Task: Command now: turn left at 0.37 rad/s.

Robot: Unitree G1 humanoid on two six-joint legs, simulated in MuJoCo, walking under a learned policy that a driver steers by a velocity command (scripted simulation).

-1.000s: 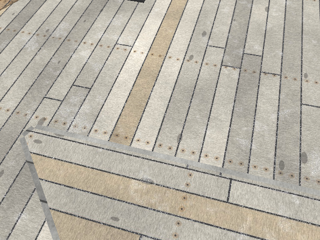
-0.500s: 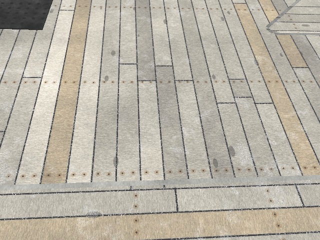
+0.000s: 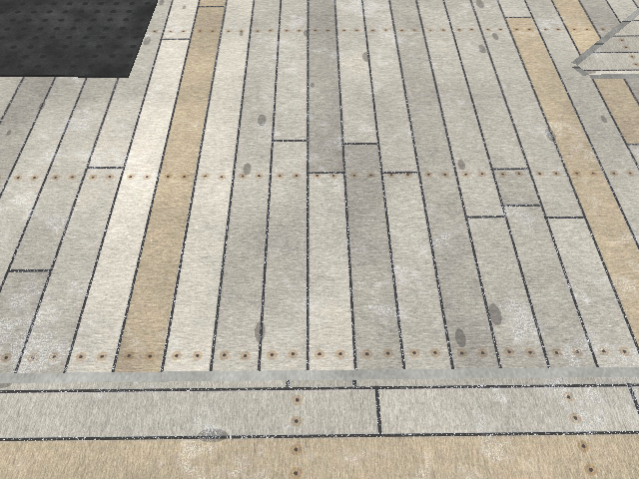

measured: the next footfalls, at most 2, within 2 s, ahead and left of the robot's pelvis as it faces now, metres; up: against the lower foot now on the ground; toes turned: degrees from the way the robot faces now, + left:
left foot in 0.16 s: +0.03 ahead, +0.14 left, +0.00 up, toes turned +8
right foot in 0.76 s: +0.12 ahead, -0.06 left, +0.00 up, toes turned +28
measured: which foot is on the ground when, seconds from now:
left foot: up 0.00-0.14, down 0.16-0.76, up 0.78-1.00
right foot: down 0.00-0.16, up 0.18-0.74, down 0.76-1.00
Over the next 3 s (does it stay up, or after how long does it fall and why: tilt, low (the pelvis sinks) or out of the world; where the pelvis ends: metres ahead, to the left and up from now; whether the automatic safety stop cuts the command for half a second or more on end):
stays up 0.79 0.10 0.00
